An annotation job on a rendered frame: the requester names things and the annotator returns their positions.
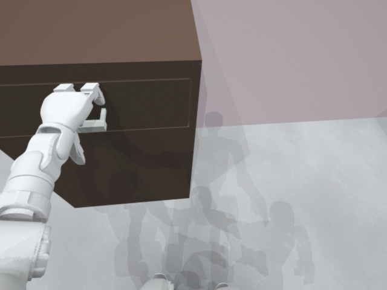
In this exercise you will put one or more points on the cabinet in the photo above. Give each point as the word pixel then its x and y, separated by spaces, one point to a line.
pixel 46 41

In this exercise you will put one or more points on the left robot upper arm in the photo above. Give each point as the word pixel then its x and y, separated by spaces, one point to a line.
pixel 24 253

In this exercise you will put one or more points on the handle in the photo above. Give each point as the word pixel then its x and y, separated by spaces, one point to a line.
pixel 94 125

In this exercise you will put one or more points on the robot left hand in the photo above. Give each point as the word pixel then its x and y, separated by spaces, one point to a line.
pixel 67 107

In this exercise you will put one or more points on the robot left shin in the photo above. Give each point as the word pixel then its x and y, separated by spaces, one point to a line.
pixel 159 276

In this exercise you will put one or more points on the drawer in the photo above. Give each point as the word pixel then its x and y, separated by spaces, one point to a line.
pixel 130 104

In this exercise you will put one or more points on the left robot forearm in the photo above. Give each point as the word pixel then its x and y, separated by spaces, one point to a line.
pixel 27 192

